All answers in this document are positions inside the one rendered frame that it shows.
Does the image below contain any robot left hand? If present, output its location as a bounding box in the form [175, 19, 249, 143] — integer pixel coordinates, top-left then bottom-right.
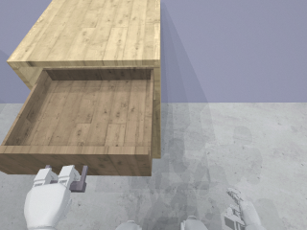
[24, 165, 81, 230]

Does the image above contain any drawer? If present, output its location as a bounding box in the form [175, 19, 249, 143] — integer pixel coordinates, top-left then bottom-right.
[0, 67, 154, 176]

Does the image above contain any handle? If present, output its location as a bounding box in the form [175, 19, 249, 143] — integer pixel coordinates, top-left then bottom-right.
[45, 165, 88, 193]

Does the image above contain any cabinet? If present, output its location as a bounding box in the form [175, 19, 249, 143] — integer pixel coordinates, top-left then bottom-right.
[7, 0, 161, 159]

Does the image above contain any right robot thigh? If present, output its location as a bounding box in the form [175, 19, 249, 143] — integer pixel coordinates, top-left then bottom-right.
[179, 218, 208, 230]

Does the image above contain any right robot shin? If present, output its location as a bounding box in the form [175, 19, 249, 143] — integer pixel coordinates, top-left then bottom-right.
[187, 216, 197, 220]

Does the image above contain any robot right hand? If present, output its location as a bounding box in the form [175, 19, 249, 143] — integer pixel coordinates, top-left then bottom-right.
[224, 188, 262, 230]

